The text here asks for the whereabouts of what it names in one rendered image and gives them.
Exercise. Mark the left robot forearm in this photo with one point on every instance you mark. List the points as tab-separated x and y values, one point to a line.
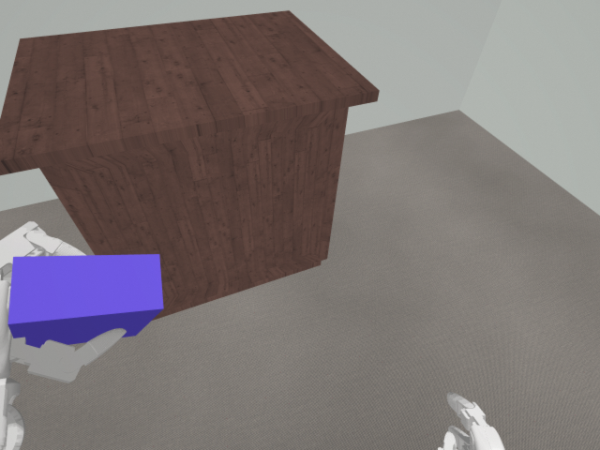
12	426

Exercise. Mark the table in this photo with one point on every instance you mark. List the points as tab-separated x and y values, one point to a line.
214	143

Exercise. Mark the robot right hand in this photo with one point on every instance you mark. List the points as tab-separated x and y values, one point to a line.
482	436

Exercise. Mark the sponge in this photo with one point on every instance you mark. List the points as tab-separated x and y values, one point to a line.
73	299

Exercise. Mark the robot left hand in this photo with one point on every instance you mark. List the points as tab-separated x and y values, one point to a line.
53	360

